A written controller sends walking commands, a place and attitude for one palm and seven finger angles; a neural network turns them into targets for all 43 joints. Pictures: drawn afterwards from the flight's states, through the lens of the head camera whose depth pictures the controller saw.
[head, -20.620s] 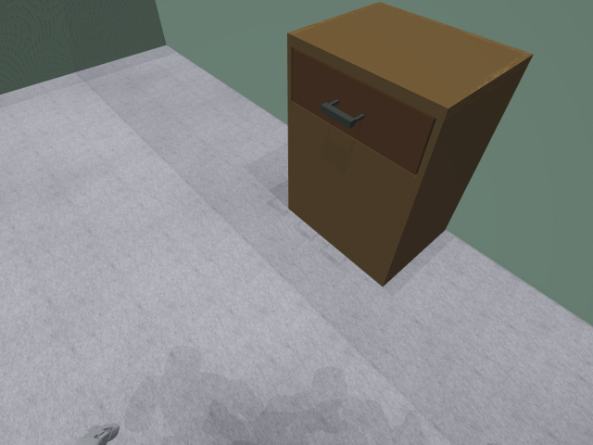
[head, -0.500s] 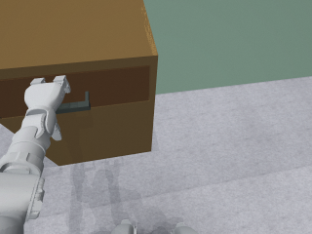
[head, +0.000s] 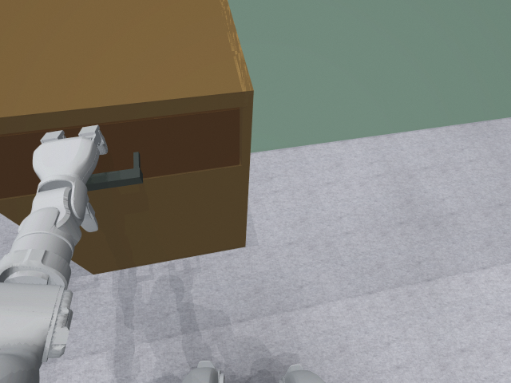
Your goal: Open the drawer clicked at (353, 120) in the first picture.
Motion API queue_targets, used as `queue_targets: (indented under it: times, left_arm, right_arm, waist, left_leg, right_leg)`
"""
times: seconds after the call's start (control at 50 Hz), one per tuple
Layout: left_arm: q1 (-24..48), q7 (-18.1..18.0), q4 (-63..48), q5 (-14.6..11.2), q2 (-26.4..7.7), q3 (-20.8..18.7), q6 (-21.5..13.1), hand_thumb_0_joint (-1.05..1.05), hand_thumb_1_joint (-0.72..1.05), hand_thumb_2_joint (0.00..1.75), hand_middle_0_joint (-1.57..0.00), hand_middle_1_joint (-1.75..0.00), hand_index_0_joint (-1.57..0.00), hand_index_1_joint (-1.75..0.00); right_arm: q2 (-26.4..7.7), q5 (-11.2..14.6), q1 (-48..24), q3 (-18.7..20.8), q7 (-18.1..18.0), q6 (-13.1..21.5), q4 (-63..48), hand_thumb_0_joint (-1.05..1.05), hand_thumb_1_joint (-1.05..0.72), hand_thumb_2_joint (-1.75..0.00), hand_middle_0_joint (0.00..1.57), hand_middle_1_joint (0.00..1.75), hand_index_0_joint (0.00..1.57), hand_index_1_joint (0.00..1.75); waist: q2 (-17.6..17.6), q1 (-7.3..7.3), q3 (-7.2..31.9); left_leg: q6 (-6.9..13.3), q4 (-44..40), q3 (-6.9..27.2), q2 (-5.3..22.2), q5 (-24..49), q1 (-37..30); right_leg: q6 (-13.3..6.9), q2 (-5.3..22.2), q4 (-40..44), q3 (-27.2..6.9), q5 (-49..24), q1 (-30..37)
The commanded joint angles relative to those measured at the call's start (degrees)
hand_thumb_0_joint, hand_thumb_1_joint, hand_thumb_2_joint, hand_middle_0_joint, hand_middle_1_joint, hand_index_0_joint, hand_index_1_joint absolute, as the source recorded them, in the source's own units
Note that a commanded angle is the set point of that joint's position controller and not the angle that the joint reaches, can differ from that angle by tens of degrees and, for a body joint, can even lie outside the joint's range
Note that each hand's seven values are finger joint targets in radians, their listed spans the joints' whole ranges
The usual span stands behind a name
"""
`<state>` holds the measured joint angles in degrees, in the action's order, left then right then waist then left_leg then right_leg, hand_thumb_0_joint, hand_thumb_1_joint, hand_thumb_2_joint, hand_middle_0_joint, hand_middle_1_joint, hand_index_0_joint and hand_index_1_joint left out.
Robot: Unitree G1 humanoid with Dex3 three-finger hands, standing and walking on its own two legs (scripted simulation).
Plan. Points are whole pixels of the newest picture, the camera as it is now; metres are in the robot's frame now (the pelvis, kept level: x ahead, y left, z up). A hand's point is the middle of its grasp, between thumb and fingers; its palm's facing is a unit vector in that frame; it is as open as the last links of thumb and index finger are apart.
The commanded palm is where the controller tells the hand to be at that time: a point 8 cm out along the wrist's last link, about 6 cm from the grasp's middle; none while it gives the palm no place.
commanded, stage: move the hooked fingers above the handle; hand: left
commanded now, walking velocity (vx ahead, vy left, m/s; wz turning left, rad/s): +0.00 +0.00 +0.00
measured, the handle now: (109, 170) +0.50 +0.27 -0.06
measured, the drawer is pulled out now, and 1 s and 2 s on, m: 0.00 0.00 0.00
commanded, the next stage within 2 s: lower the fingers behind the handle in 0.14 s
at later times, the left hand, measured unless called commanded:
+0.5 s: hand (88, 191) +0.44 +0.28 -0.02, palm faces -0.16 -0.05 -0.99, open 13.9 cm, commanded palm +0.44 +0.27 +0.03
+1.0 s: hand (86, 199) +0.44 +0.30 -0.05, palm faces -0.10 -0.03 -0.99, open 14.0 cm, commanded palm +0.44 +0.27 +0.00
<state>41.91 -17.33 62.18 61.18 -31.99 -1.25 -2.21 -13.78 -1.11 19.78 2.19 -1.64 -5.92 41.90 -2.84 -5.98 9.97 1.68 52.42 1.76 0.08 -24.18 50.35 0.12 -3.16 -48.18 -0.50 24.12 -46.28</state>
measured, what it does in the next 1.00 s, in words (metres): stands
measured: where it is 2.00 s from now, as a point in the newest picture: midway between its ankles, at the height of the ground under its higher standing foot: outside the picture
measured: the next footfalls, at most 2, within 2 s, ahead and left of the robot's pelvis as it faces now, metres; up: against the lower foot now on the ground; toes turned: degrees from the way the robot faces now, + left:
none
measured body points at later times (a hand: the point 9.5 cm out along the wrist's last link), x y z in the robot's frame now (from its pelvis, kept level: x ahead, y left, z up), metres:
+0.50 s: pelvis +0.00 +0.00 -0.01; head +0.11 +0.02 +0.43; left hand +0.44 +0.28 +0.03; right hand +0.03 -0.27 -0.13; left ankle -0.01 +0.10 -0.69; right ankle -0.02 -0.13 -0.69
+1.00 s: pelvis -0.02 +0.00 -0.03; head +0.11 +0.02 +0.40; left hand +0.44 +0.29 +0.00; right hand +0.01 -0.27 -0.15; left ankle -0.01 +0.10 -0.69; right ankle -0.02 -0.13 -0.69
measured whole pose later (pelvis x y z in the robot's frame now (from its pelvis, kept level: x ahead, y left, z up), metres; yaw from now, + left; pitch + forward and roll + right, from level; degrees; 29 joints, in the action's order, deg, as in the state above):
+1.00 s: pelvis -0.02 +0.00 -0.03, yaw +0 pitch +26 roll -4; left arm 43.2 -22.2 64.4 63.5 -33.5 -3.3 -4.1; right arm -13.8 -2.6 17.8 1.9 -1.5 -4.0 43.0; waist -2.4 -6.8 11.2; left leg 1.6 62.6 2.8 0.0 -26.8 62.1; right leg 0.2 -3.4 -58.2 0.9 27.0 -57.5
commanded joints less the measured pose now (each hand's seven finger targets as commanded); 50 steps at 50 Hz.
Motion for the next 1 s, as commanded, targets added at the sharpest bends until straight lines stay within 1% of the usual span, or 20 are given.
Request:
queue_targets:
  times: [0.0,0.08,0.12,0.18,0.28,0.34,0.36,0.44,0.46,0.5,0.58,0.6,0.68,0.76,0.78,0.8,0.86,0.9,0.92,0.98]
  left_arm:
    - [19.54,-2.23,-10.82,0.19,-10.22,-1.44,-4.55,0.00,-0.50,0.30,-0.30,-1.20,-0.30,-1.20]
    - [18.96,-6.21,-13.85,1.12,-18.14,-8.88,-5.59,0.00,-0.50,0.30,-0.30,-1.20,-0.30,-1.20]
    - [18.82,-8.78,-15.03,1.84,-17.53,-9.31,-4.71,0.00,-0.50,0.30,-0.30,-1.20,-0.30,-1.20]
    - [19.44,-11.14,-15.24,2.64,-20.74,-11.16,-1.84,0.00,-0.50,0.30,-0.30,-1.20,-0.30,-1.20]
    - [20.51,-9.25,-12.19,0.88,-13.61,-4.98,2.50,0.00,-0.50,0.30,-0.30,-1.20,-0.30,-1.20]
    - [20.97,-5.41,-9.83,-0.31,-9.36,-0.50,2.49,0.00,-0.50,0.30,-0.30,-1.20,-0.30,-1.20]
    - [22.79,-4.14,-10.66,-0.59,-7.33,1.15,1.41,0.00,-0.50,0.30,-0.30,-1.20,-0.30,-1.20]
    - [22.35,-2.45,-12.27,0.58,-10.71,-1.20,-3.65,0.00,-0.50,0.30,-0.30,-1.20,-0.30,-1.20]
    - [21.93,-2.75,-12.74,0.68,-12.05,-2.75,-5.15,0.00,-0.50,0.30,-0.30,-1.20,-0.30,-1.20]
    - [19.09,-4.59,-11.62,1.75,-14.99,-5.92,-6.59,0.00,-0.50,0.30,-0.30,-1.20,-0.30,-1.20]
    - [15.05,-9.80,-11.57,2.90,-20.46,-11.86,-5.71,0.00,-0.50,0.30,-0.30,-1.20,-0.30,-1.20]
    - [15.57,-10.97,-11.59,2.98,-17.99,-10.07,-4.83,0.00,-0.50,0.30,-0.30,-1.20,-0.30,-1.20]
    - [16.98,-13.05,-12.21,2.97,-18.16,-9.97,-0.73,0.00,-0.50,0.30,-0.30,-1.20,-0.30,-1.20]
    - [22.95,-10.28,-12.35,0.97,-13.32,-4.69,0.45,0.00,-0.50,0.30,-0.30,-1.20,-0.30,-1.20]
    - [23.52,-9.60,-12.54,1.07,-14.89,-5.24,0.03,0.00,-0.50,0.30,-0.30,-1.20,-0.30,-1.20]
    - [25.34,-8.82,-12.74,0.87,-13.14,-3.27,-0.58,0.00,-0.50,0.30,-0.30,-1.20,-0.30,-1.20]
    - [24.59,-7.01,-10.73,0.86,-15.03,-4.19,-2.72,0.00,-0.50,0.30,-0.30,-1.20,-0.30,-1.20]
    - [23.79,-6.61,-8.86,1.89,-13.87,-3.05,-3.57,0.00,-0.50,0.30,-0.30,-1.20,-0.30,-1.20]
    - [22.44,-6.82,-8.26,2.38,-13.80,-3.45,-3.89,0.00,-0.50,0.30,-0.30,-1.20,-0.30,-1.20]
    - [22.62,-7.55,-7.33,2.68,-13.60,-3.66,-4.15,0.00,-0.50,0.30,-0.30,-1.20,-0.30,-1.20]
  right_arm:
    - [-9.85,-0.13,8.22,3.88,-0.71,0.68,-2.85,0.00,-0.90,-0.90,0.20,0.30,0.20,0.30]
    - [-10.45,-0.86,7.47,3.66,-0.03,0.28,-3.49,0.00,-0.90,-0.90,0.20,0.30,0.20,0.30]
    - [-10.35,-1.28,6.82,3.87,0.48,0.16,-3.78,0.00,-0.90,-0.90,0.20,0.30,0.20,0.30]
    - [-10.88,-1.36,6.11,3.69,0.94,-0.28,-3.82,0.00,-0.90,-0.90,0.20,0.30,0.20,0.30]
    - [-10.92,-0.58,7.27,4.41,0.99,-0.03,-3.23,0.00,-0.90,-0.90,0.20,0.30,0.20,0.30]
    - [-10.65,-0.12,7.85,4.39,0.27,0.27,-2.76,0.00,-0.90,-0.90,0.20,0.30,0.20,0.30]
    - [-10.39,-0.13,8.10,4.46,-0.04,0.56,-2.65,0.00,-0.90,-0.90,0.20,0.30,0.20,0.30]
    - [-10.11,-0.49,7.77,4.03,-1.01,0.86,-2.44,0.00,-0.90,-0.90,0.20,0.30,0.20,0.30]
    - [-10.09,-0.70,7.63,3.88,-0.98,0.94,-2.23,0.00,-0.90,-0.90,0.20,0.30,0.20,0.30]
    - [-10.16,-1.07,6.90,3.54,-0.74,0.76,-2.34,0.00,-0.90,-0.90,0.20,0.30,0.20,0.30]
    - [-10.46,-1.94,5.42,3.19,0.44,0.30,-3.28,0.00,-0.90,-0.90,0.20,0.30,0.20,0.30]
    - [-10.26,-1.98,5.34,3.31,0.80,0.38,-3.68,0.00,-0.90,-0.90,0.20,0.30,0.20,0.30]
    - [-11.00,-1.79,5.87,3.95,1.52,0.45,-3.57,0.00,-0.90,-0.90,0.20,0.30,0.20,0.30]
    - [-10.92,-1.20,6.85,4.37,0.79,1.06,-2.42,0.00,-0.90,-0.90,0.20,0.30,0.20,0.30]
    - [-11.18,-1.01,7.09,4.44,0.44,1.22,-1.91,0.00,-0.90,-0.90,0.20,0.30,0.20,0.30]
    - [-11.03,-1.01,7.27,4.31,0.05,1.56,-1.61,0.00,-0.90,-0.90,0.20,0.30,0.20,0.30]
    - [-11.03,-1.08,6.98,3.71,-0.73,2.17,-0.71,0.00,-0.90,-0.90,0.20,0.30,0.20,0.30]
    - [-10.61,-1.20,6.86,3.27,-0.91,2.38,-0.71,0.00,-0.90,-0.90,0.20,0.30,0.20,0.30]
    - [-10.51,-1.29,6.77,3.23,-0.71,2.39,-0.90,0.00,-0.90,-0.90,0.20,0.30,0.20,0.30]
    - [-10.45,-1.53,6.64,3.06,-0.19,2.48,-1.56,0.00,-0.90,-0.90,0.20,0.30,0.20,0.30]
  waist:
    - [-4.16,-1.38,18.69]
    - [-5.93,1.60,23.34]
    - [-6.72,1.86,25.66]
    - [-6.90,2.33,27.33]
    - [-4.59,-0.71,28.11]
    - [-1.18,-2.52,23.53]
    - [-2.21,-3.37,22.71]
    - [-2.96,-2.46,20.93]
    - [-4.70,-1.55,20.99]
    - [-5.24,-0.31,20.47]
    - [-6.51,2.76,24.80]
    - [-6.55,2.20,25.34]
    - [-5.98,1.55,30.70]
    - [-3.35,-2.55,29.83]
    - [-3.50,-2.43,30.03]
    - [-3.59,-3.49,29.20]
    - [-4.04,-3.25,24.92]
    - [-6.04,-2.92,22.13]
    - [-7.01,-2.16,22.72]
    - [-7.87,-2.12,22.58]
  left_leg:
    - [0.75,-3.17,-0.46,-0.01,24.75,-21.07]
    - [0.49,-1.89,-0.51,-0.26,27.00,-19.36]
    - [0.25,-1.04,-0.56,-0.20,29.78,-20.44]
    - [0.07,-0.70,-0.72,-0.39,30.12,-19.90]
    - [0.27,-1.35,-0.87,-0.10,30.35,-23.16]
    - [0.67,-2.44,-0.56,0.05,26.28,-22.12]
    - [0.72,-2.46,-0.28,0.21,26.68,-23.16]
    - [0.93,-1.32,0.14,0.09,23.84,-20.90]
    - [0.80,-0.90,0.14,0.01,24.25,-20.19]
    - [0.66,0.38,0.11,0.00,24.13,-17.47]
    - [0.30,2.81,-0.58,-0.39,26.59,-13.48]
    - [0.25,3.22,-0.67,-0.42,26.33,-13.22]
    - [0.11,3.99,-0.89,-0.12,27.90,-15.65]
    - [0.61,3.78,-0.35,0.18,24.66,-16.62]
    - [0.62,3.58,-0.11,0.20,23.25,-17.08]
    - [0.77,3.54,0.27,0.30,21.85,-17.27]
    - [0.99,3.85,0.50,0.24,18.65,-14.83]
    - [0.70,4.12,0.98,0.32,17.72,-13.66]
    - [0.47,4.30,1.13,0.27,18.18,-13.70]
    - [0.27,5.41,1.37,0.53,18.86,-12.60]
  right_leg:
    - [-2.16,-1.41,4.10,2.48,-18.37,2.74]
    - [-2.48,-1.33,1.07,2.45,-20.10,4.05]
    - [-2.48,-1.43,0.08,2.75,-21.35,3.87]
    - [-2.32,-1.45,-0.70,2.81,-22.09,4.98]
    - [-1.57,-1.51,1.74,2.80,-23.10,5.73]
    - [-1.36,-1.46,3.58,2.78,-20.70,4.94]
    - [-1.52,-1.35,3.82,2.74,-20.38,3.55]
    - [-1.83,-1.27,2.71,2.27,-17.74,0.87]
    - [-2.16,-1.17,1.87,2.25,-17.57,0.16]
    - [-2.41,-1.23,-0.09,2.35,-17.36,-1.12]
    - [-2.58,-1.27,-4.06,2.47,-20.16,0.24]
    - [-2.54,-1.36,-4.33,2.70,-19.80,-0.29]
    - [-1.95,-1.36,-4.67,2.68,-21.86,1.05]
    - [-1.31,-1.22,-2.73,2.40,-20.34,0.18]
    - [-1.20,-1.14,-2.42,2.33,-18.74,-0.54]
    - [-1.27,-1.22,-2.20,2.33,-17.18,-1.83]
    - [-1.59,-1.11,-2.26,2.27,-13.88,-4.68]
    - [-2.07,-1.20,-3.19,2.82,-11.63,-8.03]
    - [-2.26,-1.28,-3.80,3.13,-11.09,-8.99]
    - [-2.39,-1.38,-5.30,3.51,-10.89,-10.72]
